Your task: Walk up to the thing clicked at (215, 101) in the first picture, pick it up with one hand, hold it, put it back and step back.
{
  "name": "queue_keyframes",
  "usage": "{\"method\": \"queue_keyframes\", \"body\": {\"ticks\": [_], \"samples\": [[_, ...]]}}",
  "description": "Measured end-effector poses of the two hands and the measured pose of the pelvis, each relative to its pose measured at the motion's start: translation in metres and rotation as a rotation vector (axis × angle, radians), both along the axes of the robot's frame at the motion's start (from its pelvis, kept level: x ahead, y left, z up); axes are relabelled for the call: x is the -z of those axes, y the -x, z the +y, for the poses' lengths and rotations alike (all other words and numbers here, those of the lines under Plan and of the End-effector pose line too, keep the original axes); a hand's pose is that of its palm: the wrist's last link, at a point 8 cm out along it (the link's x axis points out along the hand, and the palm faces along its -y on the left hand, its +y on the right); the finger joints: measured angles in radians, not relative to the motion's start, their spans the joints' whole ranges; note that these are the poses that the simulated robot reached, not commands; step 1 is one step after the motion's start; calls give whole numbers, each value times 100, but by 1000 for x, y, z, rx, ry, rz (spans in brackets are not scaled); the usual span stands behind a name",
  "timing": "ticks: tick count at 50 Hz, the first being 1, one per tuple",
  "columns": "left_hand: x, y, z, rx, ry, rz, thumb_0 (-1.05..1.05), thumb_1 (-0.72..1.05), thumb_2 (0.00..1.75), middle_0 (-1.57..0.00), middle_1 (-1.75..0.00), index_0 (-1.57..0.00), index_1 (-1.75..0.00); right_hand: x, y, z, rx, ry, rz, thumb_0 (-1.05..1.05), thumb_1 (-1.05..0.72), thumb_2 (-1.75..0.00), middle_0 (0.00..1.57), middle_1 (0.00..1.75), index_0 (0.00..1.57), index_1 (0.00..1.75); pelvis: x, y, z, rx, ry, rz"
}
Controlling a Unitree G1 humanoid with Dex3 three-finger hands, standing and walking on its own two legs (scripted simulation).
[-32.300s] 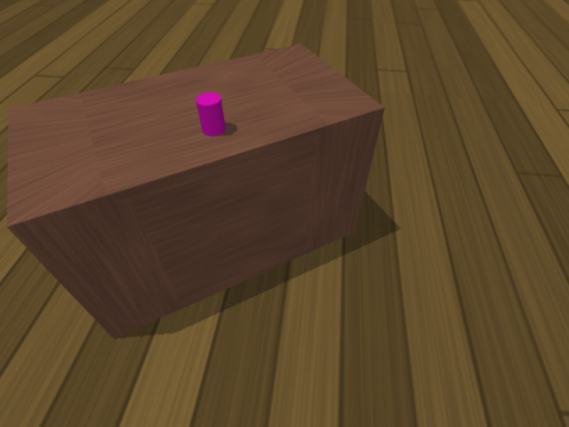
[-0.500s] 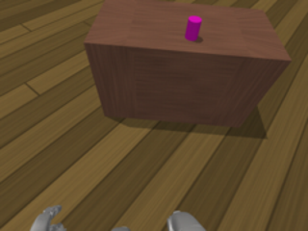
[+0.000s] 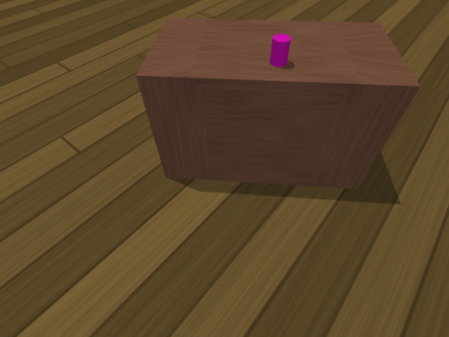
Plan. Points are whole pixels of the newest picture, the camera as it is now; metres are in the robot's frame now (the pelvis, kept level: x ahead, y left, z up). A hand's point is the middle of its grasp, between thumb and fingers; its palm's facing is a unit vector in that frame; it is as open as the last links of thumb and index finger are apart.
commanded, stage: step back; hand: right
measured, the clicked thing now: (279, 50) +1.13 -0.15 -0.06
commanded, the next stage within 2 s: stand in 0.62 s
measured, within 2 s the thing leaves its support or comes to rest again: neither
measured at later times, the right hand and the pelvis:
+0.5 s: hand out of the picture +0.12 -0.24 -0.15, palm faces -0.06 +0.93 -0.37, open 7.4 cm; pelvis +0.04 +0.02 +0.00, yaw +1 degrees
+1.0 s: hand out of the picture +0.16 -0.22 -0.13, palm faces -0.02 +0.94 -0.33, open 7.4 cm; pelvis +0.04 +0.02 +0.02, yaw +0 degrees
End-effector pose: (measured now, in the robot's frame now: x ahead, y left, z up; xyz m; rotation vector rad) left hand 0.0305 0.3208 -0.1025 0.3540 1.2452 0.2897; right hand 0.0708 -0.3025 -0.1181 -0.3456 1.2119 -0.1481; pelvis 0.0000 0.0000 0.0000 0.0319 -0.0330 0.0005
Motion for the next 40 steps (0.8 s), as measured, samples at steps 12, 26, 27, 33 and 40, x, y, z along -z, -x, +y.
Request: {"method": "queue_keyframes", "body": {"ticks": [12, 26, 27, 33, 40], "samples": [[-5, -56, -17, 61, 3, -98, 0, 90, 90, -20, -30, -20, -30, 2, 0, -11, 71, -2, 18, 1, -90, -90, 20, 30, 20, 30, -2, -18, -10, 12, 46, -9], [9, -104, 7, 25, 62, -117, 0, 90, 90, -20, -30, -20, -30, -10, -49, 24, 13, 34, -3, 1, -90, -90, 20, 30, 20, 30, -2, -45, 22, -13, 30, -1], [9, -106, 9, 25, 64, -113, 0, 90, 90, -20, -30, -20, -30, -11, -52, 27, 12, 31, -1, 1, -90, -90, 20, 30, 20, 30, -3, -47, 23, -12, 36, 2], [8, -109, 14, 30, 60, -84, 0, 90, 90, -20, -30, -20, -30, -15, -77, 38, 11, 13, -39, 1, -90, -89, 20, 30, 20, 30, -7, -53, 24, -3, 45, 3], [1, -101, 6, 32, 73, -53, 0, 90, 90, -20, -30, -20, -30, -21, -98, 41, -2, -11, -106, 1, -90, -89, 20, 30, 20, 30, -14, -54, 25, 1, 38, -14]]}}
